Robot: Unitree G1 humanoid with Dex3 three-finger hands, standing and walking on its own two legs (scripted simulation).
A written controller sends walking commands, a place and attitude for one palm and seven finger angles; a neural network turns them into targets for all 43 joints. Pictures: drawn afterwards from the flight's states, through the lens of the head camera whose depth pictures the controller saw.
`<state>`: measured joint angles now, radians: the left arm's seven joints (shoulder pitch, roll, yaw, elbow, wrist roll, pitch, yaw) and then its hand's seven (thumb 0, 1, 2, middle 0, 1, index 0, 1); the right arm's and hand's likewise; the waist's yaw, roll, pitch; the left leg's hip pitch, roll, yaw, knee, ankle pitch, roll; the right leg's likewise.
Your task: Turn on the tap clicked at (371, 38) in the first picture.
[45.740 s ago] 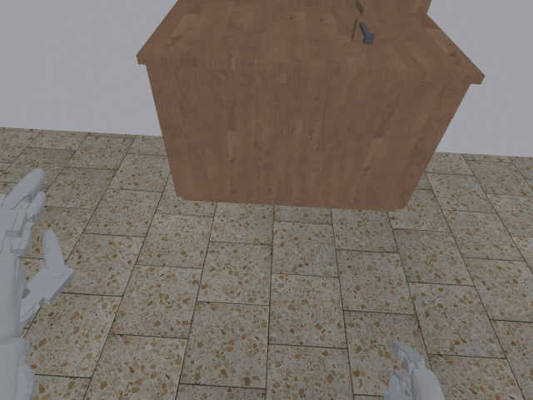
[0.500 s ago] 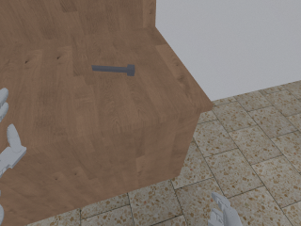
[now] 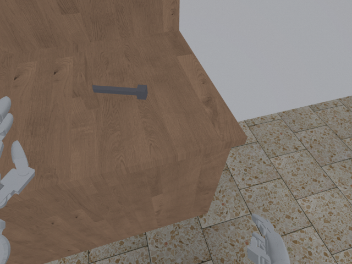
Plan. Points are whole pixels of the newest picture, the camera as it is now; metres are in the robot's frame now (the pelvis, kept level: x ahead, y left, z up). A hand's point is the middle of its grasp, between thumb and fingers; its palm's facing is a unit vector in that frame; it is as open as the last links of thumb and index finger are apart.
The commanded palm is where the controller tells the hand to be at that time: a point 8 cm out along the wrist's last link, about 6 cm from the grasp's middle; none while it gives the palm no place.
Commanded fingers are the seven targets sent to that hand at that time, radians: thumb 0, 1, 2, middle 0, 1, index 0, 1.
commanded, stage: come to a stop and stand still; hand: left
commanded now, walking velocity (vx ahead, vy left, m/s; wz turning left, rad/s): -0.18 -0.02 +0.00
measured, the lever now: (142, 92) +0.52 +0.13 +0.09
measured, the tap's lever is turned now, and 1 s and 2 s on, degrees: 68 68 68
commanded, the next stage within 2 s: none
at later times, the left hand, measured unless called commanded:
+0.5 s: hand (16, 175) +0.22 +0.27 +0.17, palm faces +0.38 -0.87 -0.31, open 7.4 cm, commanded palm +0.13 +0.30 +0.18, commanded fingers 0.00 0.90 0.90 -0.20 -0.30 -0.20 -0.30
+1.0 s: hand out of the picture +0.09 +0.33 +0.16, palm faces +0.40 -0.87 -0.30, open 7.4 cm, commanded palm +0.02 +0.37 +0.18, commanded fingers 0.00 0.90 0.90 -0.20 -0.30 -0.20 -0.30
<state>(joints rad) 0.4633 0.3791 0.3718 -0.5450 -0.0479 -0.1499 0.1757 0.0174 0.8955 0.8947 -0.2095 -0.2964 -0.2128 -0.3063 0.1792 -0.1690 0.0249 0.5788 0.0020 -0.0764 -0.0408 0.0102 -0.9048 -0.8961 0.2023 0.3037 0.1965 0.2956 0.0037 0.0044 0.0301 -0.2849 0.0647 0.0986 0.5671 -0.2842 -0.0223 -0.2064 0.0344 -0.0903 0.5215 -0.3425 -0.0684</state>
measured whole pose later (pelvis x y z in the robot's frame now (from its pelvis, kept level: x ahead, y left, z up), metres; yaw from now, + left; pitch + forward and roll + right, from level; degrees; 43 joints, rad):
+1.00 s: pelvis -0.13 +0.08 -0.01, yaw +1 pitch -6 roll -2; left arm 0.32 0.33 0.30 -0.43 0.00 -0.14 0.09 0.02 0.90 0.89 -0.21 -0.30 -0.21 -0.31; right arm 0.20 -0.19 0.02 0.58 -0.01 -0.11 -0.01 0.01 -0.90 -0.90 0.21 0.30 0.20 0.30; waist 0.02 -0.02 0.07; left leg -0.40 -0.04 0.07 0.69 -0.37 0.01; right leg -0.28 0.00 0.00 0.55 -0.27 -0.03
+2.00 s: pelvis -0.17 +0.14 +0.00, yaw -7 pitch -1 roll +0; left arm 0.41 0.32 0.35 -0.37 -0.05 -0.14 0.13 0.01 0.90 0.89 -0.21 -0.30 -0.21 -0.31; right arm 0.21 -0.20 0.02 0.62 0.01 -0.08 -0.04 0.01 -0.90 -0.90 0.20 0.30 0.20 0.30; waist 0.04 0.01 0.05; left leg -0.27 -0.05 0.00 0.51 -0.22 0.04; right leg -0.14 0.02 -0.01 0.53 -0.36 -0.01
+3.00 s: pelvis -0.19 +0.14 +0.01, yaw -6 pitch -1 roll -1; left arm 0.43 0.34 0.31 -0.45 -0.06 -0.14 0.13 0.02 0.90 0.89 -0.21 -0.30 -0.21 -0.31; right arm 0.20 -0.19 0.02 0.60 0.01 -0.09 -0.06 0.01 -0.90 -0.90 0.20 0.30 0.20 0.30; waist 0.03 0.00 0.05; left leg -0.25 -0.03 -0.03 0.42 -0.15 0.03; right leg -0.09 0.04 -0.03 0.37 -0.27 -0.03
